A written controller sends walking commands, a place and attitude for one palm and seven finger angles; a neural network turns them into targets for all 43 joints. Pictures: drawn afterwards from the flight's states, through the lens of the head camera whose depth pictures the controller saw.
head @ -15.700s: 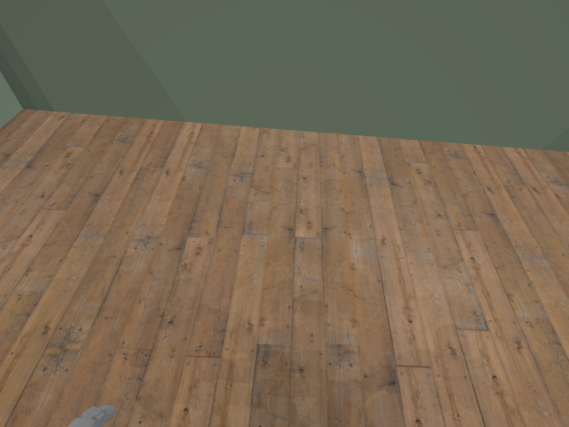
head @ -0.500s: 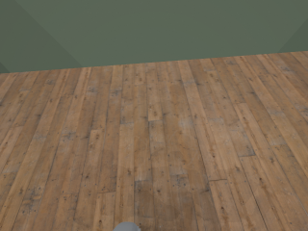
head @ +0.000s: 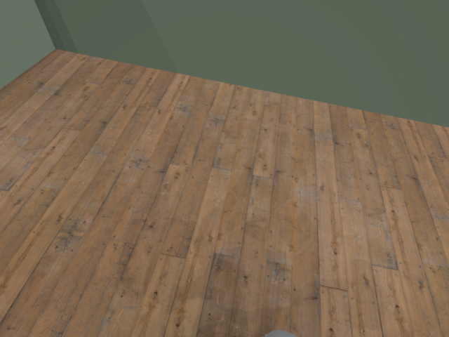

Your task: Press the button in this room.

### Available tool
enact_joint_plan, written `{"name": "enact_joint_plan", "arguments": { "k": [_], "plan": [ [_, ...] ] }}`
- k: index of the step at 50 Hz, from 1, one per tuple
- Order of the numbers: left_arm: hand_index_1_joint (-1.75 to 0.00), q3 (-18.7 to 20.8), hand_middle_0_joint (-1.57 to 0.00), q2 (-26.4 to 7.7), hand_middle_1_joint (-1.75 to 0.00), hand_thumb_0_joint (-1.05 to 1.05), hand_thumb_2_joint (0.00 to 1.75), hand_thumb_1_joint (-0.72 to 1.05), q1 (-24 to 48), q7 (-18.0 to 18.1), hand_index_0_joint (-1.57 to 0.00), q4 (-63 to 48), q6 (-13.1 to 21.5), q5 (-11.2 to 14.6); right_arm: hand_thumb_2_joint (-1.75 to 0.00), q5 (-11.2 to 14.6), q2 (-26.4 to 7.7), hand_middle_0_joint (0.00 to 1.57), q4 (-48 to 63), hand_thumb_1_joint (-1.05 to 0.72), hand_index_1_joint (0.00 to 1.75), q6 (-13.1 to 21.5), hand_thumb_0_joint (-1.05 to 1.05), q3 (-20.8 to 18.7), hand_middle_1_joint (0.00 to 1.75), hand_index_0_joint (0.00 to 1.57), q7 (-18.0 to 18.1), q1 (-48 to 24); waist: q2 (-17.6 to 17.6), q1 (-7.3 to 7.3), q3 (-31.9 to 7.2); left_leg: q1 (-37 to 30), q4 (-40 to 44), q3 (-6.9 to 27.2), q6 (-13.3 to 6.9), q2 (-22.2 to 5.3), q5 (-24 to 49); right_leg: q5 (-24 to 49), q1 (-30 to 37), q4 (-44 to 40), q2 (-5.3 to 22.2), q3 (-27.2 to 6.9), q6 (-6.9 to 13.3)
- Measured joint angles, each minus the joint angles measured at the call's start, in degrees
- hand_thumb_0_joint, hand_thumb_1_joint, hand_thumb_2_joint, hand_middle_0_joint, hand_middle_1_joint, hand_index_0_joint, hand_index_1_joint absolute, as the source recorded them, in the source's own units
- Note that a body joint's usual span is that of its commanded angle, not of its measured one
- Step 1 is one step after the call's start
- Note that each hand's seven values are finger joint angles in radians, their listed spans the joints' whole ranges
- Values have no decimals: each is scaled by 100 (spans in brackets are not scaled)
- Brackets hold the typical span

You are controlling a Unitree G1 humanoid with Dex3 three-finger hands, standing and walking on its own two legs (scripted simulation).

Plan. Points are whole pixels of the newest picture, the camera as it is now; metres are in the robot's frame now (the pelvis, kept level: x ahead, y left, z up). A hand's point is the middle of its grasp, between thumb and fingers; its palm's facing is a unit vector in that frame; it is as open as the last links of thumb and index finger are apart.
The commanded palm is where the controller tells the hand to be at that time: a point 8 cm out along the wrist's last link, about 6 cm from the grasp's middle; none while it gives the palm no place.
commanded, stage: turn or walk to find it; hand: left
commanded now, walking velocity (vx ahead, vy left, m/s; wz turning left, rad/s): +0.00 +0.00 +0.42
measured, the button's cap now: out of the picture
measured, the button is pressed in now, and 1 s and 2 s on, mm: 0 0 0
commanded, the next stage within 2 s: stand and wait in 0.16 s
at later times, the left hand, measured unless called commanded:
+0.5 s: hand out of the picture +0.01 +0.14 -0.15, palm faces +0.24 -0.93 -0.27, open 7.3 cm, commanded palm none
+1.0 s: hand out of the picture -0.10 +0.22 -0.17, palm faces +0.50 -0.83 -0.24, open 7.4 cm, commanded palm none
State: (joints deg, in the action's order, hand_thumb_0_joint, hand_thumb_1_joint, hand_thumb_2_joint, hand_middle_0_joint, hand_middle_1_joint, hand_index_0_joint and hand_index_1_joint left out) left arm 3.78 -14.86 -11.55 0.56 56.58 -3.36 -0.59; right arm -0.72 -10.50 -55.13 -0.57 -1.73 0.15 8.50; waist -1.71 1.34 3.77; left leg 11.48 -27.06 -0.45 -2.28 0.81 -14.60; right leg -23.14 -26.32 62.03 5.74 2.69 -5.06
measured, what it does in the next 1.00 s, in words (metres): steps on the spot, turning left: right foot, then left foot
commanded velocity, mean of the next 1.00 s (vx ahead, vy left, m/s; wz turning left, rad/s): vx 0.00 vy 0.00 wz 0.48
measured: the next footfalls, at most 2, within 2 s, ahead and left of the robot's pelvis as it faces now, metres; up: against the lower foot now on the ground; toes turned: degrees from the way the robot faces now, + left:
right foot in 0.24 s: +0.04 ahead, -0.15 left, +0.00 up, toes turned +2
left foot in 0.76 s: -0.06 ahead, +0.09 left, +0.00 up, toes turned +27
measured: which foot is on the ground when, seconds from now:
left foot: down 0.00-0.26, up 0.28-0.74, down 0.76-1.00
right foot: up 0.00-0.22, down 0.24-0.76, up 0.78-1.00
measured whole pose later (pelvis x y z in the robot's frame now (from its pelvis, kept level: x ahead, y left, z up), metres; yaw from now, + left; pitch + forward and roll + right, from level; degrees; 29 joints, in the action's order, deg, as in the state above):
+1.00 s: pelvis -0.06 -0.01 +0.00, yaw +28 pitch +0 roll -2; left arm 4.0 -15.5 -10.2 0.3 54.9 -3.4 -0.6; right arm -0.8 -11.3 -54.1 -0.6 -2.1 -0.1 8.6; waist -1.8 0.9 4.2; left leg 12.6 -27.4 0.2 -2.6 1.0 -14.3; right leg -22.5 -27.3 63.1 5.9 2.4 -5.5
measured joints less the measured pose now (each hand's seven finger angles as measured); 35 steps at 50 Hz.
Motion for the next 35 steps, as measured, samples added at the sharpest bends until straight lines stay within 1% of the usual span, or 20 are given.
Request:
{"name": "enact_joint_plan", "arguments": {
  "k": [3,7,10,12,13,14,15,16,17,19,21,23,25,28,31,33,35],
  "plan": [
    [-30,-13,-20,38,-30,0,90,91,156,8,-20,-93,0,3,-90,-10,22,20,-10,-90,30,-11,1,-15,30,21,-12,108,41,-77,-23,25,80,114,14,62,91,16,59,-242,-25,-88,-30],
    [-30,-41,-20,122,-30,0,90,91,356,20,-20,-226,3,17,-90,-40,5,20,-37,-90,30,-57,1,-66,30,21,-27,265,137,-213,-11,160,32,280,82,108,145,-162,298,-926,-127,-112,-12],
    [-30,-79,-20,212,-30,0,90,91,472,21,-20,-322,62,45,-90,-57,-57,20,-78,-90,30,-107,1,-118,30,21,-28,383,255,-315,2,337,-122,425,181,127,136,-100,639,-1795,-254,-73,45],
    [-30,-112,-20,257,-30,0,90,91,476,13,-20,-395,153,52,-90,-38,-106,20,-113,-90,30,-139,1,-161,30,21,-31,479,304,-335,-26,511,-349,502,276,166,63,444,1019,-2711,-307,-6,84],
    [-30,-122,-20,309,-30,0,90,91,472,23,-20,-406,215,32,-90,-15,-158,20,-135,-90,30,-156,1,-190,30,21,-37,515,396,-332,-27,628,-555,560,317,143,-22,464,1121,-2935,-354,80,274],
    [-30,-144,-20,377,-30,0,90,91,467,30,-20,-410,255,6,-90,-1,-214,20,-165,-90,30,-190,1,-227,30,21,-32,523,500,-345,8,777,-944,613,340,135,-457,466,1110,-2880,-393,160,444],
    [-30,-181,-20,427,-30,0,90,91,437,29,-20,-427,272,-6,-90,0,-254,20,-183,-90,30,-233,1,-262,30,21,-29,544,541,-366,22,972,-1495,599,351,177,-884,462,1110,-2822,-368,232,565],
    [-30,-197,-20,476,-30,0,90,91,390,35,-20,-434,280,-10,-90,-8,-288,20,-198,-90,30,-276,1,-292,30,20,-30,575,550,-383,15,1172,-2083,556,361,220,-1126,470,1143,-2829,-317,302,637],
    [-30,-201,-20,519,-30,0,90,91,335,44,-20,-436,275,-8,-90,-17,-318,20,-219,-90,30,-314,1,-318,30,20,-39,598,542,-380,4,1346,-2642,489,376,233,-1201,496,1197,-2885,-266,359,672],
    [-30,-209,-20,577,-30,0,90,91,228,51,-20,-416,252,-2,-90,-35,-375,20,-257,-91,30,-350,1,-358,30,20,-75,627,533,-379,-6,1603,-3521,372,431,155,-1015,576,1325,-3053,-197,472,687],
    [-30,-217,-21,610,-30,0,90,91,136,49,-20,-375,244,0,-90,-40,-416,20,-274,-91,30,-357,1,-380,30,20,-106,659,526,-387,-16,1736,-4012,324,501,27,-742,640,1425,-3194,-151,604,684],
    [-30,-217,-21,627,-30,0,90,91,55,51,-20,-339,248,-5,-90,-43,-432,20,-289,-91,30,-367,1,-387,30,20,-123,685,499,-384,-27,1764,-4192,302,574,-107,-567,669,1486,-3276,-106,742,688],
    [-30,-212,-21,630,-30,0,90,91,-21,55,-20,-315,255,-15,-90,-45,-433,20,-310,-91,30,-389,1,-384,30,20,-131,682,451,-356,-32,1718,-4164,283,630,-220,-522,671,1505,-3302,-54,867,690],
    [-30,-181,-21,592,-30,0,90,91,-111,65,-20,-279,266,-37,-90,-41,-418,20,-327,-91,30,-420,1,-367,30,20,-134,611,367,-281,-8,1545,-3802,220,680,-345,-644,658,1489,-3287,33,1034,672],
    [-30,-155,-21,513,-30,0,90,91,-178,53,-20,-234,261,-70,-90,-23,-391,19,-302,-91,30,-414,1,-328,30,20,-129,453,265,-190,52,1260,-3072,61,686,-409,-924,632,1429,-3207,151,1179,623],
    [-30,-132,-21,440,-30,0,90,91,-214,37,-20,-206,250,-88,-90,-1,-370,19,-255,-91,30,-375,1,-290,30,20,-124,318,195,-117,100,1037,-2476,-71,659,-408,-1081,596,1368,-3101,240,1273,570],
    [-30,-101,-21,349,-30,0,90,91,-253,24,-20,-176,237,-93,-90,21,-349,19,-182,-91,30,-320,1,-253,30,20,-118,174,129,-49,136,806,-1885,-204,614,-375,-1081,535,1297,-2944,331,1371,498]
  ]
}}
